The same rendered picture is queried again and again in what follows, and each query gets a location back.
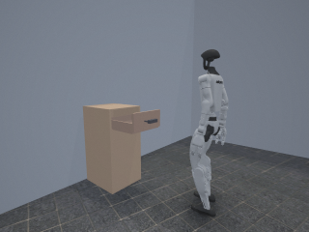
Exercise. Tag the handle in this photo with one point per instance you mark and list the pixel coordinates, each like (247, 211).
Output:
(152, 121)

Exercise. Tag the drawer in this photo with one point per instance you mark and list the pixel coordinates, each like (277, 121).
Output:
(135, 122)

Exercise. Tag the robot right forearm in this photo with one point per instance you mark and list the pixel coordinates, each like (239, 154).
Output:
(222, 117)

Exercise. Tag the robot left hand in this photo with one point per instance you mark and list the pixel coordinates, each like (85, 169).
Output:
(199, 141)

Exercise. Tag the robot right hand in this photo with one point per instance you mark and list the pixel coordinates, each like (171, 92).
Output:
(222, 132)

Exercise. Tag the right robot shin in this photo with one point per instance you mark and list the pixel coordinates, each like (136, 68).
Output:
(208, 174)

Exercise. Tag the cabinet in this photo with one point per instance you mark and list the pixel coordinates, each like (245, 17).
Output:
(113, 158)

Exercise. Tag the robot right upper arm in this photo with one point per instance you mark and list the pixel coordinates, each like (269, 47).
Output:
(224, 95)

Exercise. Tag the robot left forearm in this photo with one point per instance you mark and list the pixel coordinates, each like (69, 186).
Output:
(205, 116)

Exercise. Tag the robot left upper arm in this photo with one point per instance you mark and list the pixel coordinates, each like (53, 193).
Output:
(205, 83)

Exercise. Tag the robot torso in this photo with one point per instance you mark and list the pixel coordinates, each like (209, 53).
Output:
(216, 92)

